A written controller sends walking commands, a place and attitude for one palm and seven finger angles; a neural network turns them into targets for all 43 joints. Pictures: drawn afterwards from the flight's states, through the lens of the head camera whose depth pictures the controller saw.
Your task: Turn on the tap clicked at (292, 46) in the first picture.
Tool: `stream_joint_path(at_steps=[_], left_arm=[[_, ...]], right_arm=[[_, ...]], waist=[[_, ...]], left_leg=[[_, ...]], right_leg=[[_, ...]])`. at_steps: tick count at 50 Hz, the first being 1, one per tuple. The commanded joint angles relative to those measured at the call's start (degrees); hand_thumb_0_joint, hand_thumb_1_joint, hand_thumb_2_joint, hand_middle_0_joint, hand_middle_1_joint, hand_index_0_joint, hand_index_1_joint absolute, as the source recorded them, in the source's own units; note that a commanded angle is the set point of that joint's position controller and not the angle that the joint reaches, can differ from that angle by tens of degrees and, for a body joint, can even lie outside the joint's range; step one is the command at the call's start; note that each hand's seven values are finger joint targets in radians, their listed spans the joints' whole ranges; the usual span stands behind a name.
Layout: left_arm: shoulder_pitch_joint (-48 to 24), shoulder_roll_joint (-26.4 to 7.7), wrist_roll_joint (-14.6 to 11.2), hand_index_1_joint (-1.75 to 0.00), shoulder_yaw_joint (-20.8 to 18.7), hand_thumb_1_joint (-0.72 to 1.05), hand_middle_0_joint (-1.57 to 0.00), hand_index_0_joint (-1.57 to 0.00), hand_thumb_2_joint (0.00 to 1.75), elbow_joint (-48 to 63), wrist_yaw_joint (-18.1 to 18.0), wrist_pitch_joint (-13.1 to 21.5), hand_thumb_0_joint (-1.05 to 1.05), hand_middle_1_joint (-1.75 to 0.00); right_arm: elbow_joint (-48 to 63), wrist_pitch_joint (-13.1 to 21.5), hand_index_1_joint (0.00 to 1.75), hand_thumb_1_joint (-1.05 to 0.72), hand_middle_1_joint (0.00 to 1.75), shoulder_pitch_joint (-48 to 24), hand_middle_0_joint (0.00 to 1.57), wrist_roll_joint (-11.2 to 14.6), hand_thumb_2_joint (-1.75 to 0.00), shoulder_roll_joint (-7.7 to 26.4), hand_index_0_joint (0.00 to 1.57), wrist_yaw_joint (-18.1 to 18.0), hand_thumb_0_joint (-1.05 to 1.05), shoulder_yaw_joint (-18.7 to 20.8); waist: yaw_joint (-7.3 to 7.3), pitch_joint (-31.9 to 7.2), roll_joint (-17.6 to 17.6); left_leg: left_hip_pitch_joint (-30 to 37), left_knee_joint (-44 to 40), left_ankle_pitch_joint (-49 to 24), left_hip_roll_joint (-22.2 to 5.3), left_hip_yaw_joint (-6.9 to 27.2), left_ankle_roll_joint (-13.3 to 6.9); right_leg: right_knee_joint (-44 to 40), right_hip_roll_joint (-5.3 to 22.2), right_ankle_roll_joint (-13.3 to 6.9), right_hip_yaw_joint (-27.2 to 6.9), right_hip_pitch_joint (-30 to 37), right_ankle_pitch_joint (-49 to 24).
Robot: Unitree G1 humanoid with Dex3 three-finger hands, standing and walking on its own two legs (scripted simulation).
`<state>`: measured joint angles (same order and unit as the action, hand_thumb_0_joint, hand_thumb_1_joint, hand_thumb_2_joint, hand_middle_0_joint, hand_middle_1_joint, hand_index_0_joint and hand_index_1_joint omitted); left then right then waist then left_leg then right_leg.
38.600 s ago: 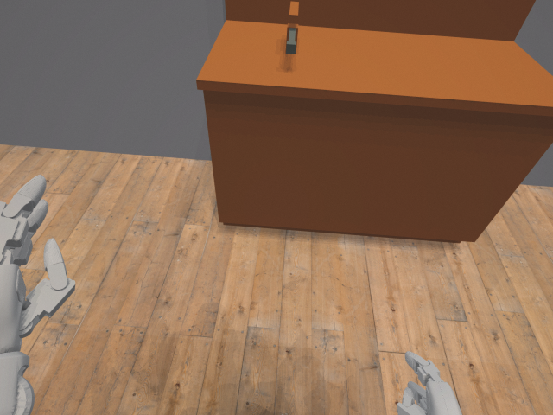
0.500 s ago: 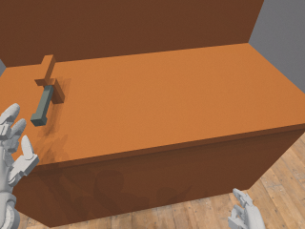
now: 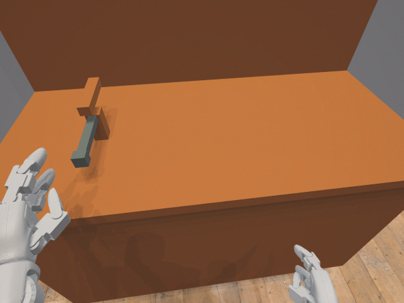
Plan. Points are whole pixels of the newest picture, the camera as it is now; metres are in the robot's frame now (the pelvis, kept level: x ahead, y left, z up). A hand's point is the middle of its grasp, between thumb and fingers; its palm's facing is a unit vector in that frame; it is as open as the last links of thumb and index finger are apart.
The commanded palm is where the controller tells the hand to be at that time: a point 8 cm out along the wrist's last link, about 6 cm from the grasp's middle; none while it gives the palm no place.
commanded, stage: turn the palm inward beside the body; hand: left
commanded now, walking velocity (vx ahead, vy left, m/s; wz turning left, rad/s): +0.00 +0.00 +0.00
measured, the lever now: (81, 158) +0.35 +0.32 +0.09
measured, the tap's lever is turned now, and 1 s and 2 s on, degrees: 0 0 0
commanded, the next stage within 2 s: reach beside the lever's end, fingers flat in 0.90 s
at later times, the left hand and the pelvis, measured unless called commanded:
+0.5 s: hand (78, 233) +0.17 +0.21 +0.15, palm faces +0.46 -0.88 -0.13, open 7.4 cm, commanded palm +0.11 +0.25 +0.16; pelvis -0.01 -0.02 +0.00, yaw +1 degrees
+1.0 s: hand (88, 234) +0.17 +0.20 +0.15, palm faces +0.46 -0.88 -0.13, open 7.4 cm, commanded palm +0.12 +0.24 +0.16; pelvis -0.01 -0.04 +0.00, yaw +1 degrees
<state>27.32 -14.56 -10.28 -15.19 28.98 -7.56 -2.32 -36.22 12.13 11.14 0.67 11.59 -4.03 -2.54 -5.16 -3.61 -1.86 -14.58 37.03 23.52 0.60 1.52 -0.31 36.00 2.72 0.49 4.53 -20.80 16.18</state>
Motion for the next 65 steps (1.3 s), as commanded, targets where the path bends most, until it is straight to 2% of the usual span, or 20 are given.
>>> stream_joint_path(at_steps=[1, 5, 9, 10, 16, 17, 21, 25, 27, 30, 31, 39, 45, 48, 50, 55, 57, 60, 62, 65], left_arm=[[-6.0, -7.1, 0.7, -0.3, -3.0, 0.9, -0.2, -0.2, 0.9, 15.0, -0.2, 2.6, 0.0, -0.3], [-5.3, -7.5, 0.9, -0.3, -3.1, 0.9, -0.2, -0.2, 0.9, 15.9, -0.8, 2.4, 0.0, -0.3], [-3.7, -6.9, -0.3, -0.3, -3.1, 0.9, -0.2, -0.2, 0.9, 14.5, -1.2, 1.8, 0.0, -0.3], [-3.9, -7.1, 0.0, -0.3, -3.3, 0.9, -0.2, -0.2, 0.9, 14.9, -1.3, 1.6, 0.0, -0.3], [-2.4, -6.0, -1.8, -0.3, -3.2, 0.9, -0.2, -0.2, 0.9, 14.6, -1.3, 0.5, 0.0, -0.3], [-2.0, -5.5, -2.1, -0.3, -2.6, 0.9, -0.2, -0.2, 0.9, 14.9, -1.1, 0.4, 0.0, -0.3], [-2.6, -6.1, -2.4, -0.3, -3.0, 0.9, -0.2, -0.2, 0.9, 15.2, -1.4, 0.3, 0.0, -0.3], [-2.6, -6.6, -3.0, -0.3, -3.9, 0.9, -0.2, -0.2, 0.9, 15.1, -1.5, -0.2, 0.0, -0.3], [-2.1, -5.8, -3.3, -0.3, -3.2, 0.9, -0.2, -0.2, 0.9, 14.4, -1.4, -0.2, 0.0, -0.3], [-2.3, -6.5, -3.1, -0.3, -3.8, 0.9, -0.2, -0.2, 0.9, 15.0, -1.4, -0.2, 0.0, -0.3], [-2.0, -6.1, -3.1, -0.3, -3.4, 0.9, -0.2, -0.2, 0.9, 15.1, -1.4, 0.1, 0.0, -0.3], [-1.4, -6.1, -3.8, -0.3, -3.5, 0.9, -0.2, -0.2, 0.9, 13.9, -1.3, 0.4, 0.0, -0.3], [-0.8, -6.8, -3.1, -0.3, -4.2, 0.9, -0.2, -0.2, 0.9, 15.5, -1.6, 1.4, 0.0, -0.3], [-0.4, -6.0, -3.6, -0.3, -3.7, 0.9, -0.2, -0.2, 0.9, 15.0, -1.1, 1.8, 0.0, -0.3], [-0.7, -6.5, -3.4, -0.3, -4.1, 0.9, -0.2, -0.2, 0.9, 15.3, -1.0, 2.0, 0.0, -0.3], [-3.6, -7.3, -4.0, -0.3, -6.2, 0.9, -0.2, -0.2, 0.9, 10.9, -0.8, 1.3, 0.0, -0.3], [-3.8, -5.9, -3.9, -0.3, -4.5, 0.9, -0.2, -0.2, 0.9, 10.5, -0.2, 1.3, 0.0, -0.3], [-6.6, -7.1, -3.6, -0.3, -5.3, 0.9, -0.2, -0.2, 0.9, 11.4, 0.0, 1.9, 0.0, -0.3], [-6.2, -6.8, -3.6, -0.3, -5.1, 0.9, -0.2, -0.2, 0.9, 10.0, 0.2, 2.4, 0.0, -0.3], [-7.0, -8.4, -3.7, -0.3, -7.3, 0.9, -0.2, -0.2, 0.9, 7.7, 0.3, 2.8, 0.0, -0.3]], right_arm=[[9.5, 3.2, 0.3, -0.9, 0.3, -6.5, 0.2, 0.4, -0.9, 7.7, 0.2, -0.9, 0.0, 2.8], [9.5, 3.4, 0.3, -0.9, 0.3, -7.7, 0.2, 0.5, -0.9, 7.5, 0.2, -1.1, 0.0, 2.2], [9.6, 3.3, 0.3, -0.9, 0.3, -7.2, 0.2, 0.5, -0.9, 7.6, 0.2, -1.4, 0.0, 2.5], [9.6, 3.2, 0.3, -0.9, 0.3, -8.5, 0.2, 0.8, -0.9, 7.4, 0.2, -1.4, 0.0, 2.1], [9.7, 3.4, 0.3, -0.9, 0.3, -7.7, 0.2, 1.0, -0.9, 7.4, 0.2, -1.6, 0.0, 2.3], [9.7, 3.6, 0.3, -0.9, 0.3, -8.0, 0.2, 1.0, -0.9, 7.3, 0.2, -1.6, 0.0, 2.4], [9.6, 4.2, 0.3, -0.9, 0.3, -7.5, 0.2, 1.2, -0.9, 7.4, 0.2, -1.7, 0.0, 2.3], [9.3, 4.7, 0.3, -0.9, 0.3, -8.3, 0.2, 1.5, -0.9, 7.3, 0.2, -1.9, 0.0, 2.2], [9.4, 4.9, 0.3, -0.9, 0.3, -7.6, 0.2, 1.5, -0.9, 7.4, 0.2, -1.8, 0.0, 2.5], [9.3, 5.0, 0.3, -0.9, 0.3, -8.3, 0.2, 1.6, -0.9, 7.4, 0.2, -1.8, 0.0, 2.4], [9.4, 5.2, 0.3, -0.9, 0.3, -7.5, 0.2, 1.5, -0.9, 7.4, 0.2, -1.6, 0.0, 2.5], [9.3, 5.4, 0.3, -0.9, 0.3, -7.4, 0.2, 1.5, -0.9, 7.6, 0.2, -1.5, 0.0, 2.9], [9.4, 5.9, 0.3, -0.9, 0.3, -7.4, 0.2, 1.4, -0.9, 7.4, 0.2, -1.3, 0.0, 2.8], [9.5, 6.0, 0.3, -0.9, 0.3, -6.4, 0.2, 1.5, -0.9, 7.7, 0.2, -1.3, 0.0, 3.1], [9.4, 6.2, 0.3, -0.9, 0.3, -7.1, 0.2, 1.7, -0.9, 7.5, 0.2, -1.3, 0.0, 2.8], [8.6, 5.9, 0.3, -0.9, 0.3, -7.0, 0.2, 1.8, -0.9, 7.8, 0.2, -1.9, 0.0, 2.9], [8.8, 6.0, 0.3, -0.9, 0.3, -6.4, 0.2, 1.6, -0.9, 7.8, 0.2, -1.8, 0.0, 3.0], [8.6, 6.3, 0.3, -0.9, 0.3, -6.9, 0.2, 1.7, -0.9, 7.7, 0.2, -1.9, 0.0, 2.8], [8.4, 6.5, 0.3, -0.9, 0.3, -5.8, 0.2, 1.4, -0.9, 7.8, 0.2, -1.8, 0.0, 3.0], [7.8, 6.2, 0.3, -0.9, 0.3, -6.5, 0.2, 1.5, -0.9, 7.8, 0.2, -1.9, 0.0, 2.9]], waist=[[0.4, -4.8, -2.0], [0.04, -3.7, -4.5], [0.09, -2.9, -0.3], [-0.01, -2.2, -2.5], [0.12, -2.9, 0.1], [0.21, -2.7, -1.7], [0.33, -2.7, 0.5], [0.29, -1.9, -0.7], [0.34, -1.9, 1.5], [0.25, -1.9, -0.4], [0.3, -2.7, 1.4], [0.32, -2.3, 2.8], [0.16, -3.0, -0.6], [0.35, -3.6, 3.0], [0.24, -3.1, 0.3], [0.37, -2.2, 1.8], [0.4, -3.5, 1.9], [0.5, -3.6, -1.6], [0.59, -4.4, 0.5], [0.35, -3.8, 0.1]], left_leg=[[-3.1, -6.9, -22.5, -1.2, 0.8, 2.3], [-3.7, -7.4, -19.6, -0.9, 1.1, 2.4], [-5.2, -7.6, -16.2, -0.9, 1.4, 1.7], [-5.0, -7.8, -15.5, -0.8, 1.2, 1.8], [-5.6, -7.5, -13.9, -0.4, 0.7, 0.8], [-5.2, -7.3, -13.6, -0.4, 0.4, 0.7], [-5.6, -7.1, -12.6, -0.2, 0.4, 0.1], [-5.5, -6.9, -10.9, -0.1, 0.4, -0.2], [-6.2, -6.6, -10.3, 0.0, 0.2, -0.5], [-6.0, -6.2, -10.4, 0.1, -0.2, -0.6], [-6.1, -6.1, -10.9, 0.1, 0.0, -0.7], [-7.5, -4.6, -10.0, 0.2, -0.4, -1.0], [-6.4, -4.6, -11.8, 0.3, -0.5, -0.9], [-6.7, -4.5, -12.8, 0.1, -0.3, -1.0], [-6.0, -4.8, -12.8, 0.2, -0.4, -0.9], [-6.5, -5.4, -12.2, 0.3, 0.0, -0.8], [-6.1, -5.4, -13.5, 0.4, -0.1, -0.8], [-4.9, -6.0, -14.6, 0.3, 0.1, -0.4], [-5.0, -5.9, -15.7, 0.2, 0.2, -0.4], [-5.4, -6.3, -15.5, 0.2, 0.3, -0.1]], right_leg=[[-3.2, -1.3, -1.8, 1.6, 6.4, -8.1], [-3.4, -1.4, -2.0, 1.4, 6.2, -5.8], [-4.2, -1.3, -1.8, 1.5, 6.3, -3.9], [-4.4, -1.4, -1.9, 1.2, 6.1, -3.3], [-5.5, -1.1, -1.6, 0.9, 7.0, -3.0], [-5.9, -1.0, -1.6, 0.6, 6.9, -3.0], [-6.4, -0.9, -1.3, 0.3, 7.1, -2.2], [-7.5, -0.7, -1.2, -0.4, 7.0, -0.6], [-7.9, -0.6, -1.0, -0.8, 7.1, 0.1], [-8.2, -0.4, -1.0, -1.3, 7.6, 0.3], [-8.0, -0.3, -0.9, -1.3, 7.9, -0.4], [-9.2, 0.4, -0.3, -3.1, 8.1, 1.1], [-7.9, 0.2, -0.7, -2.2, 8.0, -2.2], [-7.4, 0.1, -0.5, -1.9, 8.5, -4.3], [-7.1, -0.1, -0.7, -1.3, 7.8, -4.2], [-7.6, -0.3, -0.7, -1.4, 7.6, -3.1], [-7.0, -0.2, -0.8, -1.2, 8.1, -5.0], [-6.5, -0.4, -1.1, -0.6, 7.6, -5.7], [-6.2, -0.4, -1.0, -0.5, 8.0, -7.1], [-6.2, -0.6, -1.2, -0.5, 7.9, -6.9]])
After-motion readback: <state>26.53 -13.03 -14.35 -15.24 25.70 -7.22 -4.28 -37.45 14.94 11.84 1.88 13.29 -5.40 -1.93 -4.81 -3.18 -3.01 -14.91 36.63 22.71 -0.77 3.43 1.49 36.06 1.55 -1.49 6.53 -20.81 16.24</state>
